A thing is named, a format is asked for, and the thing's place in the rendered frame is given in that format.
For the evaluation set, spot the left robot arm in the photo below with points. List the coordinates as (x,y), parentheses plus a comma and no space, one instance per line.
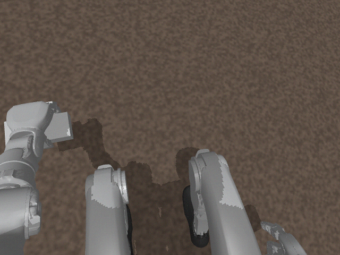
(20,208)

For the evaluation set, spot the left robot hand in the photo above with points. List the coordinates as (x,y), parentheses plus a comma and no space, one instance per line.
(36,115)

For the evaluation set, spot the right robot hand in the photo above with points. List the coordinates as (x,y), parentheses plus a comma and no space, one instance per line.
(288,245)

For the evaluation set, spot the right robot foot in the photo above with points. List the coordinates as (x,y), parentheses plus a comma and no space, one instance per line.
(197,240)

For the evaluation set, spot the small box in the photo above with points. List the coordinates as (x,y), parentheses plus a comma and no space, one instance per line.
(59,129)

